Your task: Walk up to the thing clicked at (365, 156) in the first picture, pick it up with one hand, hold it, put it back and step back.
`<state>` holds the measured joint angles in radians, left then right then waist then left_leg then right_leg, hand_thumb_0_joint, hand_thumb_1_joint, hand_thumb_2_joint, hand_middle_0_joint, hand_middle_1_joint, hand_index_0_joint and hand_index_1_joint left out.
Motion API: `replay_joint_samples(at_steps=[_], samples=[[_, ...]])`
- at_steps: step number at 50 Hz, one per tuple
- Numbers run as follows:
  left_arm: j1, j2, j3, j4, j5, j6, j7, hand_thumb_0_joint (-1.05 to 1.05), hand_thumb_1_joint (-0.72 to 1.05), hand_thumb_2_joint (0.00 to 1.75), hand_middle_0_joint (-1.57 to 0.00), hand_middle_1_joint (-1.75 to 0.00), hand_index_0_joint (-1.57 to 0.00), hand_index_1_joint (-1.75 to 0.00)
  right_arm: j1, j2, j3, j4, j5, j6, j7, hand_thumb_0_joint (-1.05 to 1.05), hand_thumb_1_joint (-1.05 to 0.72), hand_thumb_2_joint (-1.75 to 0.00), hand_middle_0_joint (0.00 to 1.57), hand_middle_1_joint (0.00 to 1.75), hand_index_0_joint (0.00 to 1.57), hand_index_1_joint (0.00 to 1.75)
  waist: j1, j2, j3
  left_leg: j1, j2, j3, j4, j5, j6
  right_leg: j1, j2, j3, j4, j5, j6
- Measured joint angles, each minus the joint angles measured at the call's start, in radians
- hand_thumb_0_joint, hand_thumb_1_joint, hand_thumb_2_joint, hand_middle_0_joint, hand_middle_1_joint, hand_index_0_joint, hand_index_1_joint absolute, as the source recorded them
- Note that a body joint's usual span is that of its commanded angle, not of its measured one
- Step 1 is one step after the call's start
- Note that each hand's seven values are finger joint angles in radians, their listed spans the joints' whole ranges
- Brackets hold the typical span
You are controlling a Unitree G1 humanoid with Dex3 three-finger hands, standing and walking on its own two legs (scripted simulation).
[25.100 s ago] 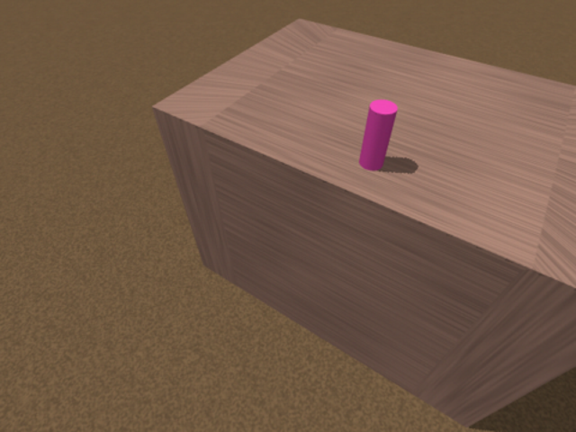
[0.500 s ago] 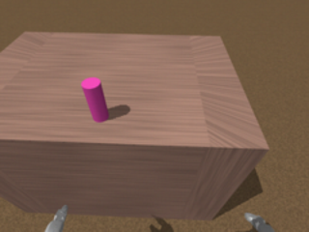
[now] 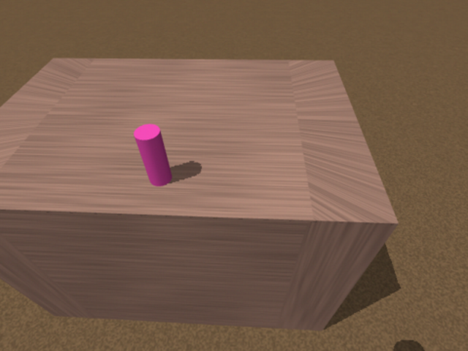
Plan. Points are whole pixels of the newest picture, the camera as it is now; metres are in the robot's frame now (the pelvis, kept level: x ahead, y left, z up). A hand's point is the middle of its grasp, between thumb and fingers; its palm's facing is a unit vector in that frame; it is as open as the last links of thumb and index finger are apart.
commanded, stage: home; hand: left
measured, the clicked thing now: (154, 156) +0.50 +0.19 +0.05
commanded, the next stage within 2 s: stand in 1.16 s
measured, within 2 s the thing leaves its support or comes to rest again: neither
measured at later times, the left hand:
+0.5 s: hand out of the picture +0.10 +0.26 -0.15, palm faces -0.03 -0.93 -0.36, open 17.5 cm
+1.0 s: hand out of the picture +0.10 +0.26 -0.14, palm faces -0.02 -0.93 -0.37, open 17.5 cm
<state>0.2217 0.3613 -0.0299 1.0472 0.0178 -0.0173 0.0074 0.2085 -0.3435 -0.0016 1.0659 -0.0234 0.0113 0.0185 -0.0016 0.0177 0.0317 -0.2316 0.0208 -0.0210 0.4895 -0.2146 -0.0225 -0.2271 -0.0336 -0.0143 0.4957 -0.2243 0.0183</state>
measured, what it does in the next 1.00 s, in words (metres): stands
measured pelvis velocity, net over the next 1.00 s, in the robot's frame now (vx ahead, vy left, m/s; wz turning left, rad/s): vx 0.04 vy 0.00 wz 0.00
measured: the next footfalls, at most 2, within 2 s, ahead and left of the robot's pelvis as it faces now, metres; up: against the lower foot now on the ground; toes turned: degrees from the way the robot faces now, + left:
none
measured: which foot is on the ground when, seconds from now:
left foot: down 0.00-1.00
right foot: down 0.00-1.00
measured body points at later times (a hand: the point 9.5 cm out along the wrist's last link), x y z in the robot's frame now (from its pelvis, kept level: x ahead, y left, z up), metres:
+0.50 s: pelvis +0.02 +0.00 +0.01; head +0.03 +0.00 +0.46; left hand +0.10 +0.30 -0.12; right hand +0.10 -0.30 -0.13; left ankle +0.03 +0.14 -0.74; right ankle +0.03 -0.13 -0.74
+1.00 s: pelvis +0.04 +0.00 +0.01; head +0.05 -0.01 +0.46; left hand +0.10 +0.31 -0.12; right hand +0.10 -0.30 -0.13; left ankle +0.03 +0.14 -0.74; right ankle +0.03 -0.13 -0.74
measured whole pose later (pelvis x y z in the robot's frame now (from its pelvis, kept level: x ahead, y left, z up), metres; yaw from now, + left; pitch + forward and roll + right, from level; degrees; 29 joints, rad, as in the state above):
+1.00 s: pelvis +0.04 +0.00 +0.01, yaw +0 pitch -2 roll +0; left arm 0.11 0.35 -0.01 1.15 0.01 -0.01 0.01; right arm 0.12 -0.36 0.01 1.14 -0.01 0.00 0.00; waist 0.00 0.02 0.05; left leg -0.12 0.02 -0.02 0.34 -0.18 -0.02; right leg -0.11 -0.03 -0.02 0.33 -0.19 0.03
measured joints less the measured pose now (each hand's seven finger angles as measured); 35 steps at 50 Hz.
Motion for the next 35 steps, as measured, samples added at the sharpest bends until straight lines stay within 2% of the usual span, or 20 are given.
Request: replay_joint_samples(at_steps=[23,35], samples=[[-0.106,-0.013,0.011,0.087,-0.011,0.002,0.001,-0.01,-0.54,0.05,-0.06,-0.05,-0.06,-0.05,-0.082,-0.012,0.011,0.050,0.012,-0.017,-0.019,0.01,-0.90,-0.90,0.20,0.30,0.20,0.30,0.003,-0.005,0.006,0.080,0.001,0.002,-0.105,0.023,-0.001,0.086,0.001,-0.002,-0.119,0.030,0.006],[-0.123,-0.017,0.019,0.101,-0.010,0.006,0.000,-0.01,-0.54,0.05,-0.05,-0.05,-0.06,-0.05,-0.098,-0.012,0.011,0.060,0.014,-0.019,-0.022,0.01,-0.90,-0.90,0.20,0.30,0.20,0.30,0.005,0.000,0.013,0.106,-0.002,0.004,-0.140,0.031,0.001,0.111,-0.003,-0.001,-0.150,0.036,0.010]])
